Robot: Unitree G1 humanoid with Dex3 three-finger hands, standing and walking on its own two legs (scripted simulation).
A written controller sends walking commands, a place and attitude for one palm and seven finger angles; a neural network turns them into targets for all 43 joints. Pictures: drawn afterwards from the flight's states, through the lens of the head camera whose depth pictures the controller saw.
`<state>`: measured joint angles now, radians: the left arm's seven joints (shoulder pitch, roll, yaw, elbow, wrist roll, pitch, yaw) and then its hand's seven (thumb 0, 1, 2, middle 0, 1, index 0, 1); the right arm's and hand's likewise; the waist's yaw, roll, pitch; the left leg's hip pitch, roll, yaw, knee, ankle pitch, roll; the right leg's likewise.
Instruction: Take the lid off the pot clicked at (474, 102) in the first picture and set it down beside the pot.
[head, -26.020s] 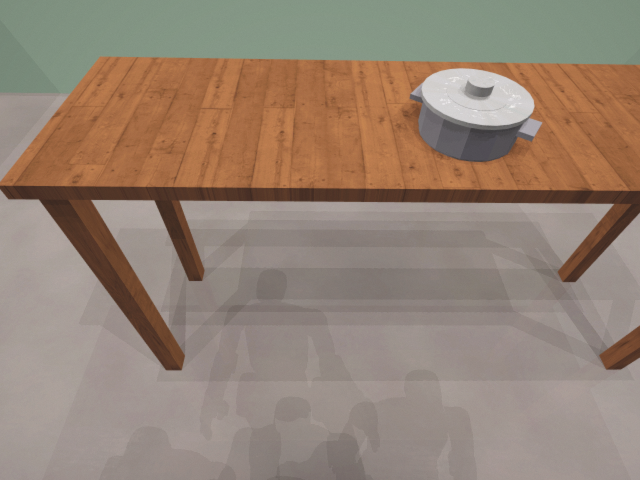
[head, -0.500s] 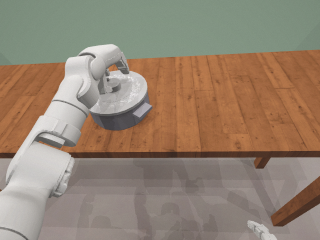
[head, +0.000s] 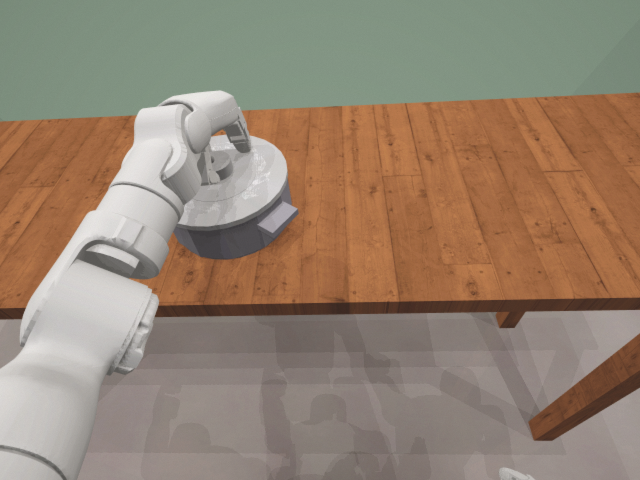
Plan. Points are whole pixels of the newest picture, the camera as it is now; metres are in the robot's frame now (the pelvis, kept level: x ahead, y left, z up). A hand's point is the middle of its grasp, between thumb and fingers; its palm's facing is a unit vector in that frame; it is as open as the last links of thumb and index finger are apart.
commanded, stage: lower the open fingers around the knob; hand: left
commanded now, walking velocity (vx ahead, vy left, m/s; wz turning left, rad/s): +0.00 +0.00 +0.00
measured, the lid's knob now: (215, 166) +0.49 +0.13 +0.15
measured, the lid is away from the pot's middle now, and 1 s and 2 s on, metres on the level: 0.00 0.00 0.00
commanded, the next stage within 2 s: close the fingers and squeeze the knob in 0.20 s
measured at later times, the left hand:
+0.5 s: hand (216, 164) +0.46 +0.12 +0.17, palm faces -0.34 -0.04 -0.94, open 10.2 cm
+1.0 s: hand (208, 167) +0.46 +0.12 +0.17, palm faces -0.33 -0.06 -0.94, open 8.1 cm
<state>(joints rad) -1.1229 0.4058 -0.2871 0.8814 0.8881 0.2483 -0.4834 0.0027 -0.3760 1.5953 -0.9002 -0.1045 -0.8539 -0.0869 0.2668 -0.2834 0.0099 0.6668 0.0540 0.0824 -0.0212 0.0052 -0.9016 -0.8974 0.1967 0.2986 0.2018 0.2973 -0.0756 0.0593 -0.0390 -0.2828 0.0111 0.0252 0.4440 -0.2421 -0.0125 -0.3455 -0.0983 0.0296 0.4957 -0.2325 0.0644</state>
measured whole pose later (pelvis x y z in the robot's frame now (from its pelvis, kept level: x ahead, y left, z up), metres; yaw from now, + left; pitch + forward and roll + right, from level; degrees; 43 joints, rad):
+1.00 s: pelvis +0.00 +0.00 +0.00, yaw +0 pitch +4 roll +1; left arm -1.03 0.41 -0.29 0.76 0.87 0.26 -0.48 0.00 0.12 0.99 -0.60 -0.91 -0.63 -0.94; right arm 0.24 -0.28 0.01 0.65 0.06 0.08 -0.02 0.01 -0.90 -0.90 0.20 0.30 0.20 0.30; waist -0.06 0.06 -0.03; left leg -0.26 0.01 0.02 0.44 -0.24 -0.01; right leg -0.32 -0.10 0.03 0.49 -0.23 0.06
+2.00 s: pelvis +0.00 +0.00 +0.00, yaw +0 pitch +4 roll +1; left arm -1.07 0.40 -0.28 0.82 0.88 0.25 -0.48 0.01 0.25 0.75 -0.65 -0.96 -0.72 -0.99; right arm 0.24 -0.28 0.01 0.66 0.05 0.08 -0.02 0.01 -0.90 -0.90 0.20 0.30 0.20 0.30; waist -0.07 0.06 -0.04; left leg -0.26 0.01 0.02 0.44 -0.24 -0.01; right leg -0.32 -0.10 0.03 0.48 -0.23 0.06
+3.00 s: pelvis +0.00 +0.00 +0.00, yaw +0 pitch +3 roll +1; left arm -1.19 0.44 -0.28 0.79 0.88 0.27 -0.53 0.03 0.25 0.75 -0.66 -0.95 -0.75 -0.98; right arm 0.23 -0.28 0.03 0.66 0.05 0.02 -0.03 0.01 -0.90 -0.90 0.20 0.30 0.20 0.30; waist -0.06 0.06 -0.03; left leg -0.23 0.01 0.02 0.39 -0.22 -0.01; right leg -0.29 -0.10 0.02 0.44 -0.21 0.07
